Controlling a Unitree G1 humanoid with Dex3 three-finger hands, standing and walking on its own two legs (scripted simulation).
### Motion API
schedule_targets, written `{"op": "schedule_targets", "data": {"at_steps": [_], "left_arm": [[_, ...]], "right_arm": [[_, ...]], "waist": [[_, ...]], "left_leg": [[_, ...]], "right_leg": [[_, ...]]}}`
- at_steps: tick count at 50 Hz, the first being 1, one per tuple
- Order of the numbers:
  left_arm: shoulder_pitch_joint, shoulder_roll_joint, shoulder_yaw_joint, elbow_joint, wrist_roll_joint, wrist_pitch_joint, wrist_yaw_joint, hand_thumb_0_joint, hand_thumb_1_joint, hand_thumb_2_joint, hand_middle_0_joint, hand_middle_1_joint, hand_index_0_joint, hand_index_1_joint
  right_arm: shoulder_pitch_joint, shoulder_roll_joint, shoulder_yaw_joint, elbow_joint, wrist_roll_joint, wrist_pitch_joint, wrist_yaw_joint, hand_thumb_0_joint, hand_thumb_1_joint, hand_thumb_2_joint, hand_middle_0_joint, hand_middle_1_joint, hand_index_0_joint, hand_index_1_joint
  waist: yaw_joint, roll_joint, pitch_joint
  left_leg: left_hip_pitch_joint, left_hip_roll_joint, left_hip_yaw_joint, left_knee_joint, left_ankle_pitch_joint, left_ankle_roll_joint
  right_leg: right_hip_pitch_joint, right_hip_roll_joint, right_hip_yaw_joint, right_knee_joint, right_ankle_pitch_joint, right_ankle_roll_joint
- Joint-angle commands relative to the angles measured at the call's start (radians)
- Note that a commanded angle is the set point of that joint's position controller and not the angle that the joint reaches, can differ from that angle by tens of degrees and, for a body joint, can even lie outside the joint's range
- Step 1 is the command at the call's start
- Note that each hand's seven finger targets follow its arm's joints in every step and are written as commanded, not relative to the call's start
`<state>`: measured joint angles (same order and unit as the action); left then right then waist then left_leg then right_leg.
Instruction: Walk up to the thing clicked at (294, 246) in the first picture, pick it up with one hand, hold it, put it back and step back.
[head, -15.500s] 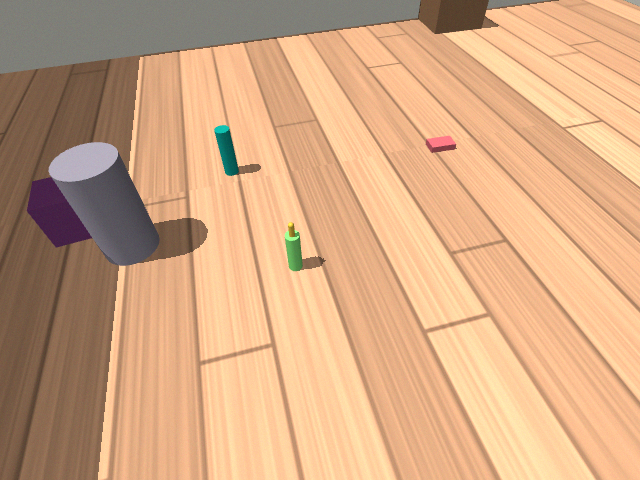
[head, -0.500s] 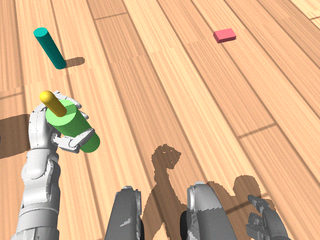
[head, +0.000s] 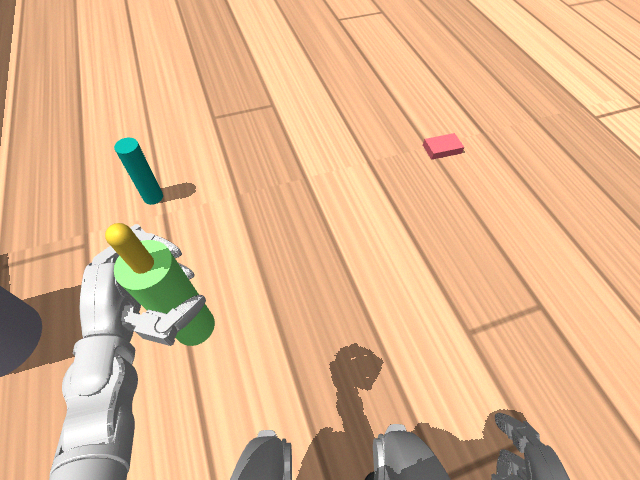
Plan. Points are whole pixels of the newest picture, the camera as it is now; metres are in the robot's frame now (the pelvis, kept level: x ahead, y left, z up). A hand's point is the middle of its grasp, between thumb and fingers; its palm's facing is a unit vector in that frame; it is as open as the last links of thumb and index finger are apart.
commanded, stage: lift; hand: left
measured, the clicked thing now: (163, 288) +0.35 +0.20 +0.05
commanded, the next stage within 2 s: hold in 0.72 s
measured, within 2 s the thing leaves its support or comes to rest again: neither
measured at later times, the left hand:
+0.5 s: hand (170, 264) +0.35 +0.18 +0.09, palm faces +0.08 -1.00 +0.00, open 8.8 cm
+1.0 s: hand (177, 251) +0.36 +0.16 +0.11, palm faces +0.07 -1.00 +0.01, open 8.8 cm
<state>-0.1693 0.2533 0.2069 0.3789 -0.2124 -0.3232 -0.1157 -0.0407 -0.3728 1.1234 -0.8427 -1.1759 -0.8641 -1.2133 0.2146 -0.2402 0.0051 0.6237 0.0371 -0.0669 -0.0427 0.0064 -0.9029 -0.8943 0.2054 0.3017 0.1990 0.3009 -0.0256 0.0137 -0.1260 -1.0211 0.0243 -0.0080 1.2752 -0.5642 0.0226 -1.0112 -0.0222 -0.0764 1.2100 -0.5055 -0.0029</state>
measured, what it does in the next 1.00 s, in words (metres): rises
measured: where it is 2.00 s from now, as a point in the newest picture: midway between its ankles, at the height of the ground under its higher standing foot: outside the picture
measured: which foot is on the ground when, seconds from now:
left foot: down 0.00-1.00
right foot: down 0.00-1.00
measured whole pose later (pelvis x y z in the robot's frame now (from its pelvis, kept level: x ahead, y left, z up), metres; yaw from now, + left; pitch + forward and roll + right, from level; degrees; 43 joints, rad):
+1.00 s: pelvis +0.03 -0.01 +0.06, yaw +0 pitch +9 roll -1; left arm -0.12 0.20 0.16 0.42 -0.20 -0.36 -0.13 -0.04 -0.37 1.12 -0.84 -1.18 -0.86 -1.22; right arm 0.24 -0.23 0.00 0.65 0.01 -0.04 -0.03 0.01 -0.90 -0.89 0.20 0.30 0.20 0.30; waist -0.02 0.01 -0.05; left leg -0.62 0.02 0.01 0.92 -0.46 0.01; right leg -0.63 -0.01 -0.06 0.89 -0.42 -0.01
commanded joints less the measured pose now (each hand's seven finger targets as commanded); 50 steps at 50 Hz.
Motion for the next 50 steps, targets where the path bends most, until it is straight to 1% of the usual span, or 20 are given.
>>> {"op": "schedule_targets", "data": {"at_steps": [1,5,8,10,13,18,21,26,30,32,33,34,35,36,39,42,45,46,48,50], "left_arm": [[-0.184,0.117,0.010,-0.182,-0.004,-0.069,-0.010,0.000,0.174,1.255,-1.268,-1.407,-1.291,-1.402],[-0.209,0.110,0.004,-0.237,-0.015,-0.070,-0.018,0.000,0.153,1.245,-1.271,-1.409,-1.297,-1.402],[-0.205,0.135,0.039,-0.241,-0.011,-0.075,0.005,0.000,0.147,1.246,-1.263,-1.410,-1.287,-1.405],[-0.196,0.109,0.018,-0.239,-0.006,-0.079,0.016,0.000,0.150,1.256,-1.257,-1.408,-1.278,-1.406],[-0.177,0.088,0.004,-0.210,-0.002,-0.082,0.020,0.000,0.159,1.257,-1.252,-1.397,-1.270,-1.397],[-0.197,0.097,-0.013,-0.245,0.009,-0.092,0.010,0.000,0.151,1.239,-1.233,-1.385,-1.256,-1.381],[-0.179,0.104,0.007,-0.226,0.003,-0.090,0.008,0.000,0.165,1.237,-1.229,-1.383,-1.256,-1.375],[-0.187,0.089,0.002,-0.217,-0.004,-0.091,0.007,0.000,0.183,1.250,-1.237,-1.394,-1.264,-1.386],[-0.188,0.078,-0.012,-0.195,-0.001,-0.095,-0.007,0.000,0.195,1.257,-1.247,-1.397,-1.271,-1.392],[-0.189,0.088,-0.002,-0.198,0.000,-0.101,-0.009,0.000,0.178,1.254,-1.259,-1.403,-1.281,-1.399],[-0.198,0.096,0.008,-0.200,-0.002,-0.105,-0.010,0.000,0.166,1.247,-1.252,-1.396,-1.275,-1.392],[-0.186,0.078,-0.006,-0.209,-0.005,-0.105,-0.010,0.000,0.171,1.244,-1.247,-1.399,-1.274,-1.391],[-0.176,0.091,0.012,-0.213,-0.007,-0.107,-0.007,0.000,0.167,1.252,-1.246,-1.398,-1.268,-1.395],[-0.167,0.074,-0.004,-0.214,-0.008,-0.108,-0.008,0.000,0.160,1.239,-1.244,-1.391,-1.267,-1.387],[-0.179,0.076,-0.003,-0.200,-0.009,-0.106,-0.011,0.000,0.158,1.234,-1.241,-1.384,-1.261,-1.382],[-0.183,0.070,-0.010,-0.174,-0.005,-0.103,-0.016,0.000,0.178,1.236,-1.235,-1.391,-1.250,-1.393],[-0.207,0.067,-0.009,-0.181,-0.004,-0.105,-0.014,0.000,0.204,1.250,-1.226,-1.388,-1.240,-1.392],[-0.185,0.066,-0.003,-0.171,-0.006,-0.106,-0.012,0.000,0.212,1.251,-1.226,-1.390,-1.239,-1.394],[-0.188,0.071,0.001,-0.193,-0.004,-0.109,-0.008,0.000,0.193,1.250,-1.233,-1.395,-1.247,-1.399],[-0.188,0.064,-0.005,-0.203,-0.004,-0.111,-0.004,0.000,0.182,1.238,-1.227,-1.385,-1.240,-1.389]], "right_arm": [[0.019,-0.155,-0.062,-0.117,0.002,-0.038,-0.010,0.000,-0.901,-0.897,0.200,0.300,0.200,0.300],[0.027,-0.148,-0.059,-0.114,0.001,-0.040,-0.008,0.000,-0.902,-0.896,0.199,0.300,0.200,0.300],[0.023,-0.137,-0.054,-0.114,-0.001,-0.038,-0.008,0.000,-0.902,-0.896,0.200,0.300,0.200,0.300],[0.013,-0.132,-0.052,-0.119,-0.002,-0.038,-0.008,0.000,-0.900,-0.897,0.200,0.300,0.200,0.300],[0.024,-0.132,-0.053,-0.110,-0.007,-0.039,-0.010,0.000,-0.900,-0.897,0.200,0.300,0.200,0.300],[0.023,-0.126,-0.053,-0.109,-0.011,-0.036,-0.009,0.000,-0.899,-0.896,0.200,0.300,0.200,0.300],[0.030,-0.123,-0.053,-0.105,-0.013,-0.032,-0.008,0.000,-0.893,-0.894,0.200,0.300,0.200,0.300],[0.035,-0.127,-0.055,-0.102,-0.014,-0.027,-0.004,0.000,-0.896,-0.895,0.200,0.300,0.200,0.300],[0.025,-0.129,-0.059,-0.098,-0.014,-0.027,-0.003,0.000,-0.895,-0.895,0.200,0.300,0.200,0.300],[0.017,-0.124,-0.057,-0.103,-0.015,-0.023,-0.002,0.000,-0.896,-0.895,0.200,0.300,0.200,0.300],[0.018,-0.128,-0.060,-0.101,-0.015,-0.025,-0.003,0.000,-0.898,-0.895,0.200,0.300,0.200,0.300],[0.018,-0.125,-0.057,-0.101,-0.015,-0.026,0.000,0.000,-0.899,-0.895,0.200,0.300,0.200,0.300],[0.019,-0.129,-0.059,-0.103,-0.017,-0.024,0.002,0.000,-0.899,-0.896,0.200,0.300,0.200,0.300],[0.022,-0.125,-0.057,-0.102,-0.017,-0.022,0.002,0.000,-0.903,-0.896,0.200,0.300,0.200,0.300],[0.034,-0.131,-0.060,-0.089,-0.017,-0.020,0.004,0.000,-0.903,-0.897,0.200,0.300,0.200,0.300],[0.026,-0.126,-0.059,-0.091,-0.018,-0.013,0.001,0.000,-0.890,-0.896,0.199,0.300,0.199,0.300],[0.016,-0.125,-0.060,-0.095,-0.020,-0.013,0.002,0.000,-0.888,-0.896,0.199,0.300,0.199,0.300],[0.003,-0.124,-0.058,-0.101,-0.018,-0.013,0.003,0.000,-0.889,-0.896,0.199,0.300,0.199,0.300],[0.007,-0.122,-0.059,-0.105,-0.019,-0.014,0.004,0.000,-0.893,-0.897,0.199,0.300,0.199,0.300],[-0.002,-0.121,-0.059,-0.103,-0.019,-0.013,0.004,0.000,-0.890,-0.896,0.199,0.300,0.199,0.300]], "waist": [[-0.008,0.013,-0.329],[-0.005,0.036,-0.332],[0.009,0.016,-0.305],[0.001,0.003,-0.265],[-0.006,0.020,-0.258],[0.000,0.054,-0.281],[0.002,0.040,-0.271],[-0.001,0.017,-0.257],[-0.010,0.013,-0.213],[0.004,0.006,-0.218],[-0.001,0.013,-0.228],[0.006,0.038,-0.234],[0.011,0.031,-0.259],[0.010,0.030,-0.267],[-0.001,0.037,-0.255],[-0.005,-0.010,-0.222],[-0.004,-0.006,-0.195],[0.009,-0.020,-0.180],[0.011,-0.003,-0.216],[0.012,0.014,-0.203]], "left_leg": [[0.285,-0.010,-0.046,-0.249,0.249,-0.014],[0.346,-0.009,-0.041,-0.291,0.281,-0.017],[0.339,-0.013,-0.033,-0.315,0.262,-0.013],[0.333,-0.013,-0.028,-0.339,0.227,-0.010],[0.375,-0.009,-0.033,-0.361,0.266,-0.016],[0.439,-0.011,-0.025,-0.382,0.333,-0.018],[0.443,-0.012,-0.024,-0.398,0.345,-0.017],[0.455,-0.010,-0.019,-0.413,0.388,-0.016],[0.472,-0.008,-0.018,-0.435,0.369,-0.015],[0.469,-0.015,-0.007,-0.440,0.341,-0.010],[0.485,-0.012,-0.013,-0.446,0.350,-0.014],[0.502,-0.012,-0.018,-0.456,0.366,-0.019],[0.510,-0.012,-0.016,-0.454,0.388,-0.020],[0.528,-0.010,-0.017,-0.452,0.421,-0.021],[0.547,-0.005,-0.020,-0.451,0.497,-0.024],[0.523,-0.009,-0.006,-0.452,0.450,-0.012],[0.503,-0.014,-0.005,-0.477,0.357,-0.012],[0.496,-0.016,-0.001,-0.486,0.328,-0.009],[0.520,-0.019,0.002,-0.488,0.345,-0.011],[0.522,-0.018,-0.001,-0.498,0.344,-0.014]], "right_leg": [[0.246,0.030,0.025,-0.188,0.236,-0.024],[0.296,0.031,0.026,-0.230,0.264,-0.024],[0.339,0.030,0.032,-0.263,0.252,-0.020],[0.348,0.029,0.036,-0.285,0.227,-0.019],[0.358,0.031,0.031,-0.293,0.256,-0.022],[0.414,0.028,0.035,-0.324,0.316,-0.023],[0.449,0.032,0.031,-0.344,0.328,-0.023],[0.486,0.030,0.035,-0.362,0.372,-0.023],[0.477,0.031,0.034,-0.380,0.356,-0.021],[0.507,0.025,0.041,-0.401,0.345,-0.018],[0.501,0.030,0.037,-0.395,0.344,-0.020],[0.509,0.030,0.032,-0.390,0.349,-0.022],[0.525,0.030,0.033,-0.392,0.366,-0.023],[0.534,0.031,0.032,-0.391,0.391,-0.023],[0.525,0.033,0.030,-0.385,0.435,-0.025],[0.543,0.029,0.040,-0.413,0.435,-0.016],[0.539,0.027,0.041,-0.433,0.362,-0.017],[0.545,0.025,0.042,-0.446,0.340,-0.015],[0.566,0.024,0.044,-0.448,0.355,-0.014],[0.563,0.027,0.040,-0.446,0.348,-0.017]]}}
